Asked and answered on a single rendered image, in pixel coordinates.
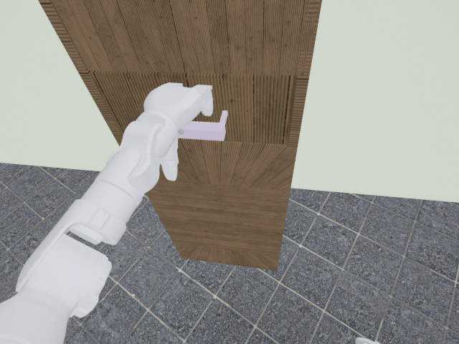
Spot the drawer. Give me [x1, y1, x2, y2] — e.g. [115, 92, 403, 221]
[90, 70, 294, 145]

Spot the robot left upper arm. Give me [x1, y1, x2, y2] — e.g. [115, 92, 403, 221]
[0, 234, 112, 344]

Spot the handle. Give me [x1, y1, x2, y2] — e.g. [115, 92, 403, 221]
[177, 110, 228, 141]

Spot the robot left forearm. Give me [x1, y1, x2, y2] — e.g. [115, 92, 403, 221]
[16, 110, 177, 292]

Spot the cabinet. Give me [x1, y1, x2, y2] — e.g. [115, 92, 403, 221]
[38, 0, 322, 271]

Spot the left robot hand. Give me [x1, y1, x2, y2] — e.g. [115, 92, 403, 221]
[143, 82, 213, 181]

